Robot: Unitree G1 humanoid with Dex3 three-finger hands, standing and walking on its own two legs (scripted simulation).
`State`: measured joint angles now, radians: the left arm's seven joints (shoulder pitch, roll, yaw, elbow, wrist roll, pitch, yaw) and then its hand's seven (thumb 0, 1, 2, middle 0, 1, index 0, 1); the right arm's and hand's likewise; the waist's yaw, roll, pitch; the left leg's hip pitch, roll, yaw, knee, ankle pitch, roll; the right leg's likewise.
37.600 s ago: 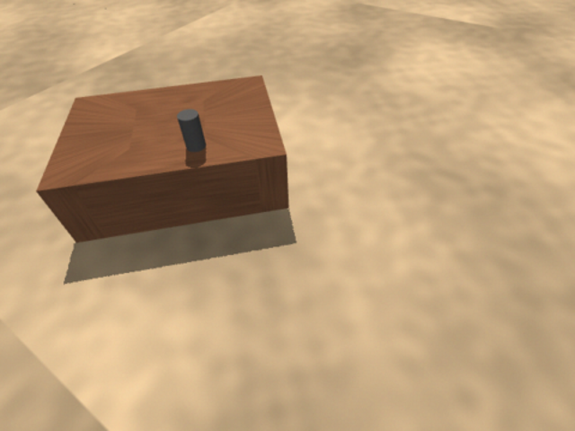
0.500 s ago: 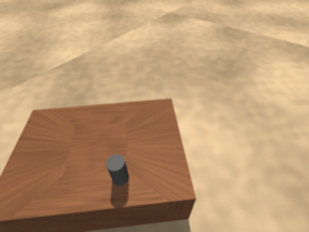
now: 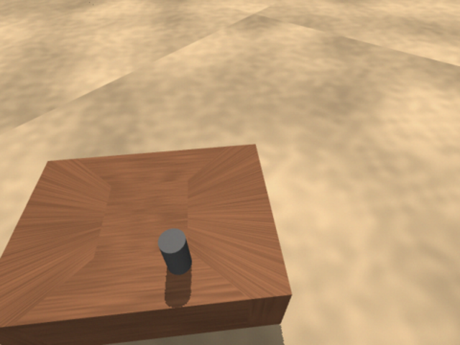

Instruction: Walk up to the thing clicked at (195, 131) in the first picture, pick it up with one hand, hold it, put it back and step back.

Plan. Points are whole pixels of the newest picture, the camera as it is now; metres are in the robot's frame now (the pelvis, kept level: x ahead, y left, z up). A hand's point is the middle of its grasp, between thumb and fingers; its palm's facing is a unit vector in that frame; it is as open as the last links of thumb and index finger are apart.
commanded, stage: stand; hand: left
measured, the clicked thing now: (176, 252) +0.50 +0.19 -0.37
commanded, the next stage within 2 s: step back in 0.10 s
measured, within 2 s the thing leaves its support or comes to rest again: neither
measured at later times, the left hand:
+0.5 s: hand out of the picture +0.00 +0.21 -0.15, palm faces -0.04 -0.89 -0.45, open 7.4 cm
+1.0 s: hand out of the picture -0.10 +0.24 -0.18, palm faces +0.11 -0.92 -0.38, open 7.4 cm
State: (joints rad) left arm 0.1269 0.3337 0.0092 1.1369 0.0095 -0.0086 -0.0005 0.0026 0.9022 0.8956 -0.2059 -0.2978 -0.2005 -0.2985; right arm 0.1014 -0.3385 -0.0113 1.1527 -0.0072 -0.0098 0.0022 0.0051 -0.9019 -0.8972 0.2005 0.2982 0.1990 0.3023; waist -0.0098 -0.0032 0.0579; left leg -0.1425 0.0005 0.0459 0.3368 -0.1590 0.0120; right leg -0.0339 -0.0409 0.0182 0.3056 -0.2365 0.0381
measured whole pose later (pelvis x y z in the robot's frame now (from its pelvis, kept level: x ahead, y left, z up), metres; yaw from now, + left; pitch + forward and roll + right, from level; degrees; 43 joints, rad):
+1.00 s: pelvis -0.20 -0.03 -0.03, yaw +6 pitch -4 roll +0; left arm 0.12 0.38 0.07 0.84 0.02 0.05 0.03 0.00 0.90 0.90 -0.21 -0.30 -0.20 -0.30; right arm 0.15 -0.40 -0.06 0.91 -0.04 0.06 0.02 0.00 -0.90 -0.90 0.20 0.30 0.20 0.30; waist -0.01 -0.03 0.16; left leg -0.29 -0.03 0.00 0.74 -0.38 0.04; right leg -0.49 0.00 0.02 0.89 -0.47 -0.02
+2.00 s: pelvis -0.49 -0.03 -0.02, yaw +0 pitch -1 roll -1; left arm 0.13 0.39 0.07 0.83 0.01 0.05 0.02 0.00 0.90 0.90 -0.21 -0.30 -0.20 -0.30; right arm 0.13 -0.36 -0.04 0.85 -0.03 0.05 -0.01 0.01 -0.90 -0.90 0.20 0.30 0.20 0.30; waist 0.00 -0.02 0.16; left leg -0.33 0.02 -0.01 0.59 -0.24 0.02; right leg -0.42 0.08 0.13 1.14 -0.51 0.01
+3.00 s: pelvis -0.64 -0.03 -0.02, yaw +2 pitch -2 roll +0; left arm 0.20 0.36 0.03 1.02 0.02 -0.01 -0.02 0.01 0.90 0.90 -0.21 -0.30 -0.20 -0.30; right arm 0.17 -0.36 -0.04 1.02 -0.03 0.00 0.02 0.01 -0.90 -0.90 0.20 0.30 0.20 0.30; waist 0.02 0.00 0.04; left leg -0.23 -0.01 0.00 0.57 -0.31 0.01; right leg -0.25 -0.02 0.03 0.58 -0.32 0.00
